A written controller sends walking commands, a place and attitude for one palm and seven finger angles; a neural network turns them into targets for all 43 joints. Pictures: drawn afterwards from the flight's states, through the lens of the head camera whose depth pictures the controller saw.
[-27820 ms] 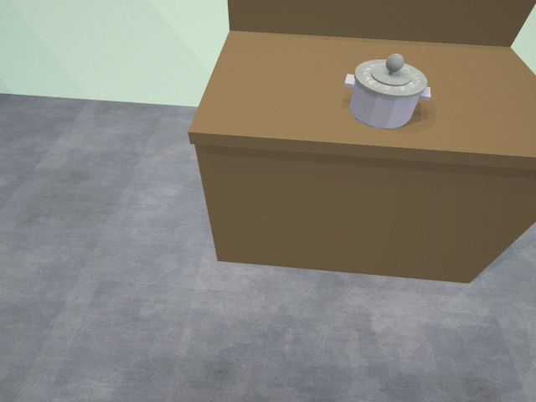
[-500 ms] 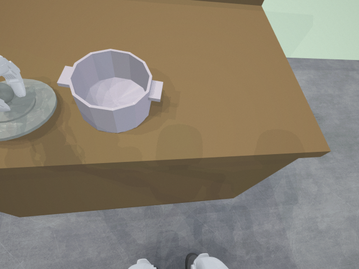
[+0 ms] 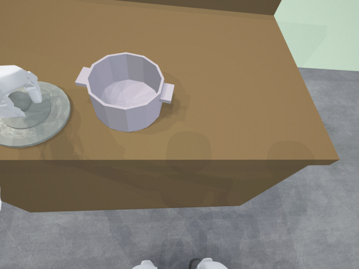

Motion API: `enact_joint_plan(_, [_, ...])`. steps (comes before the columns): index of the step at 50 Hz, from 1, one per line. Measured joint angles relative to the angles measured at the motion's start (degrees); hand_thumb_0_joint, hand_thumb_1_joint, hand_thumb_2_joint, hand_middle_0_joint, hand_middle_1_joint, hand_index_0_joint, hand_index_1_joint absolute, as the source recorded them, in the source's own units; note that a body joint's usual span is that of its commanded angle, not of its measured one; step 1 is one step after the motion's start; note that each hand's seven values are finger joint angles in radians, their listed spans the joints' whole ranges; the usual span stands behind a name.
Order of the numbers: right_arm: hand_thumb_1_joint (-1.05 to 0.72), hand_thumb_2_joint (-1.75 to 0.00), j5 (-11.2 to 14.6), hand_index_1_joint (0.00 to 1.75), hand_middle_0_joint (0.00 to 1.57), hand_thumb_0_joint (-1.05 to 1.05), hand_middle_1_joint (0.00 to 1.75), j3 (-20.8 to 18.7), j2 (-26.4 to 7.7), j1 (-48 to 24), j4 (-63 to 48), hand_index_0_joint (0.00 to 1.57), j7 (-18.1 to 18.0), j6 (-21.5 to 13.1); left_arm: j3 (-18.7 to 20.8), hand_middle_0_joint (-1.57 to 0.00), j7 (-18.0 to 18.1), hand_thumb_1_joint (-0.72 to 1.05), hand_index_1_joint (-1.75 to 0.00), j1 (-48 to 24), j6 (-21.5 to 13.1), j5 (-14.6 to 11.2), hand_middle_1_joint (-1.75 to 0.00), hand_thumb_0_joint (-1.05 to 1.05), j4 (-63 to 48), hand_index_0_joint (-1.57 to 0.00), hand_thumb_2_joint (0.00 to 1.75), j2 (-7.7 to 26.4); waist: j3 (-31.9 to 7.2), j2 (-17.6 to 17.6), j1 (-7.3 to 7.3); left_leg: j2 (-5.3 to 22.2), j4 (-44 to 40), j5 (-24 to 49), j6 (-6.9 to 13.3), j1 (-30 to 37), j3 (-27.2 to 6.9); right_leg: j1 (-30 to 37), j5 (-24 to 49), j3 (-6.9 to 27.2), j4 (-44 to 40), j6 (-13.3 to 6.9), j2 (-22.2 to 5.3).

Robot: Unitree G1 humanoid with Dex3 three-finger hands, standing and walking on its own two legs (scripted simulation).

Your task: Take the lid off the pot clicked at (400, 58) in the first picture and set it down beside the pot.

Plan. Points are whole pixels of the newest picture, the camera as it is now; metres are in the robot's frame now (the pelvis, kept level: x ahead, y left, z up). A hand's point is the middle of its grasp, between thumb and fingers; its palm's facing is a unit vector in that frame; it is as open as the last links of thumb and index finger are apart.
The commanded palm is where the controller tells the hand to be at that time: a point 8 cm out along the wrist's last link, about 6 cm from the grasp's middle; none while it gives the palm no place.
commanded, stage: open the fingers wide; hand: left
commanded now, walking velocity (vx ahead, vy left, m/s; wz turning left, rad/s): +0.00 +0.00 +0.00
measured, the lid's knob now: (19, 101) +0.48 +0.35 +0.03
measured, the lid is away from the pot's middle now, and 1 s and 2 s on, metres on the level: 0.24 0.23 0.23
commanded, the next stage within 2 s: raise the empty hand in 0.58 s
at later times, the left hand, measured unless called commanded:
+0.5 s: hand (14, 96) +0.47 +0.34 +0.06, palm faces -0.47 -0.12 -0.88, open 10.7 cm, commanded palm +0.51 +0.33 +0.11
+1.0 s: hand out of the picture +0.45 +0.35 +0.09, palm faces -0.44 -0.12 -0.89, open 11.0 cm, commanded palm +0.50 +0.33 +0.15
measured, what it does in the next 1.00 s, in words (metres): stands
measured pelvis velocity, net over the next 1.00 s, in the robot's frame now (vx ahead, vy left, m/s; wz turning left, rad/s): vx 0.00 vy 0.00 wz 0.00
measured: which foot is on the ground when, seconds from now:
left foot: down 0.00-1.00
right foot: down 0.00-1.00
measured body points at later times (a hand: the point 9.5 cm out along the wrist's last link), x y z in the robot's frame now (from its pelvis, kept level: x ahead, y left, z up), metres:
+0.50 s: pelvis +0.00 +0.00 +0.00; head +0.11 +0.03 +0.43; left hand +0.49 +0.34 +0.11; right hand -0.02 -0.28 -0.11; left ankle -0.02 +0.02 -0.71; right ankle +0.01 -0.17 -0.71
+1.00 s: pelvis +0.00 +0.00 +0.00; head +0.10 +0.04 +0.44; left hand +0.47 +0.36 +0.14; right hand +0.01 -0.28 -0.10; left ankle -0.02 +0.02 -0.71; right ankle +0.01 -0.17 -0.71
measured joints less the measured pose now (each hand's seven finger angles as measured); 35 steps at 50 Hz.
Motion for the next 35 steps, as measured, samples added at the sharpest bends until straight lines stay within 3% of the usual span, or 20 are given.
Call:
enact_joint_plan(7, [-0.9, -0.9, 0.26, 0.3, 0.2, 0.0, 0.3, 0.36, -0.14, 0.79, -0.1, 0.21, 0.06, -0.08, -0.08, -0.55, 1.1, 0.36, -1.0, -1.39, 0.76, -0.22, -1.01, 0.01, 1.21, -0.53, 0.49, 0.69, 0.11, -0.08, -0.45, 0.12, 0.33, -0.15, -0.03, -0.39, 0.2, -0.51, -0.1, 0.25, 0.4, 0.25, 0.12])
enact_joint_plan(20, [-0.9, -0.9, 0.17, 0.3, 0.2, 0.01, 0.3, 0.19, 0.06, 2.82, 0.31, 0.21, 0.22, 0.79, 1.15, -0.37, -0.32, 0.13, -0.96, -2.42, 0.87, 0.21, -0.96, 0.0, 1.46, -0.37, 0.5, 1.86, -0.11, 0.52, -1.18, 0.34, 0.72, -0.43, -0.09, -1.41, 0.62, -1.76, -0.24, 0.75, 0.92, 0.5, 0.34])
enact_joint_plan(35, [-0.9, -0.9, 0.34, 0.3, 0.2, 0.01, 0.3, 0.35, 0.08, 2.26, -0.4, 0.21, 0.28, 1.03, 2.11, -0.33, -0.22, 0.05, -0.93, -1.55, 0.58, -0.09, -0.93, 0.0, 1.91, -0.33, 0.53, 2.82, -0.19, 0.26, -1.15, 0.53, 0.37, -0.39, -0.2, -1.05, 0.71, -1.41, -0.04, 0.93, 0.47, 0.91, 0.54])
